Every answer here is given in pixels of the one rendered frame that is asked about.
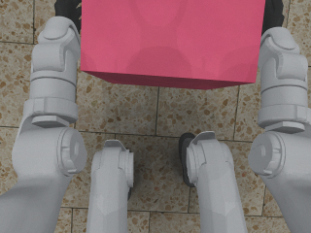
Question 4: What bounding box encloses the robot right hand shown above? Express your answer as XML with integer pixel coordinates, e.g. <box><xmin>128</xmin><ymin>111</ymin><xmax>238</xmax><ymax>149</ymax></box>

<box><xmin>261</xmin><ymin>0</ymin><xmax>285</xmax><ymax>36</ymax></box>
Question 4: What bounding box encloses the right robot forearm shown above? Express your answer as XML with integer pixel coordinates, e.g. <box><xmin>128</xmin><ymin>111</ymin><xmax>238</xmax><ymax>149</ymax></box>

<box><xmin>258</xmin><ymin>26</ymin><xmax>311</xmax><ymax>138</ymax></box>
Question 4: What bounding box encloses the carton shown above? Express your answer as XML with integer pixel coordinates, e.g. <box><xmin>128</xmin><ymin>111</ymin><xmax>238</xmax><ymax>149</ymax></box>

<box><xmin>80</xmin><ymin>0</ymin><xmax>265</xmax><ymax>90</ymax></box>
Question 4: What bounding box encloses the left robot upper arm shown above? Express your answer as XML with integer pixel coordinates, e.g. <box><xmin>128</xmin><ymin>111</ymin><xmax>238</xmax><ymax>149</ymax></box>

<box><xmin>0</xmin><ymin>126</ymin><xmax>87</xmax><ymax>233</ymax></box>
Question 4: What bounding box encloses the robot left thigh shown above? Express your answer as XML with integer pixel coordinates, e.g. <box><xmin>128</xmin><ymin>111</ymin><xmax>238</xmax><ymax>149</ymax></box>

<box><xmin>86</xmin><ymin>147</ymin><xmax>134</xmax><ymax>233</ymax></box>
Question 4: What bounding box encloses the robot left foot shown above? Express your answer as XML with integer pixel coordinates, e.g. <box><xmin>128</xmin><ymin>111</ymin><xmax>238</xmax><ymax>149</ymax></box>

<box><xmin>127</xmin><ymin>149</ymin><xmax>131</xmax><ymax>200</ymax></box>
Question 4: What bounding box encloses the right robot upper arm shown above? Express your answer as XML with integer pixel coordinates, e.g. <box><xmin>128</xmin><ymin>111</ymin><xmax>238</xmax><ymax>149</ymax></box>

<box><xmin>247</xmin><ymin>131</ymin><xmax>311</xmax><ymax>233</ymax></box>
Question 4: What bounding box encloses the left robot forearm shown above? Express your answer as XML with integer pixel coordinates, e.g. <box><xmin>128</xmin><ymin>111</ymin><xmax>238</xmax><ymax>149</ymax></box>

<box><xmin>12</xmin><ymin>16</ymin><xmax>81</xmax><ymax>171</ymax></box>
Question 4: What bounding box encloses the robot left hand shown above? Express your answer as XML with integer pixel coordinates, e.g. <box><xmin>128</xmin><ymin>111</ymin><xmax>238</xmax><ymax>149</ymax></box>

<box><xmin>54</xmin><ymin>0</ymin><xmax>82</xmax><ymax>34</ymax></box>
